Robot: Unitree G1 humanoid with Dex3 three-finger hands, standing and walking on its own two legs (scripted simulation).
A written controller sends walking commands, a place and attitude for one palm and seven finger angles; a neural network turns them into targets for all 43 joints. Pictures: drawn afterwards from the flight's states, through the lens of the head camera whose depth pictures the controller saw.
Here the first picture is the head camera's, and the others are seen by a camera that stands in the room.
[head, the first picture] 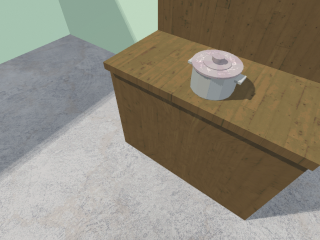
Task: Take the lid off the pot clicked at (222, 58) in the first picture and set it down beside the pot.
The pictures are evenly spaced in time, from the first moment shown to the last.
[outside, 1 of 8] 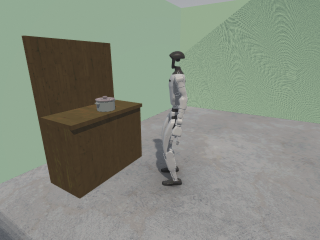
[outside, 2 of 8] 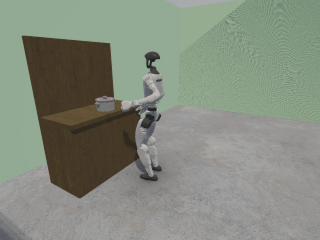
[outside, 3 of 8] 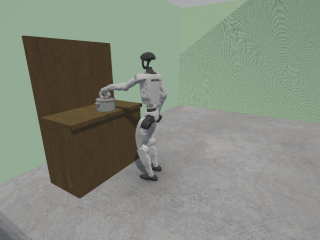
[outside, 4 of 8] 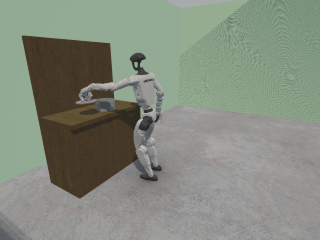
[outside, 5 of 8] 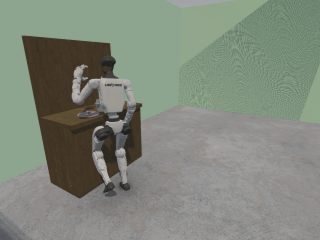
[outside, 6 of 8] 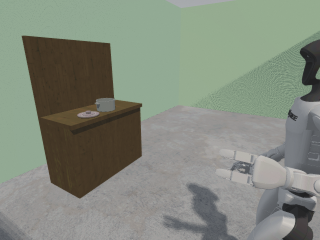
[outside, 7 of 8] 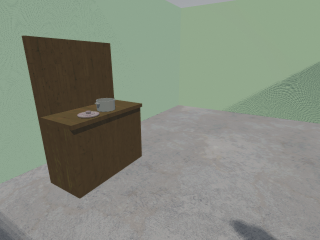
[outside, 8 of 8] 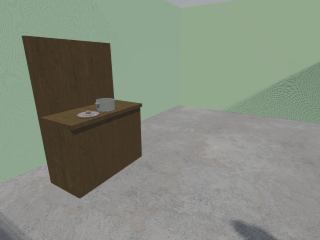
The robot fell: no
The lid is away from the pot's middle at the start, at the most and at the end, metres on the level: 0.00 0.25 0.25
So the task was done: yes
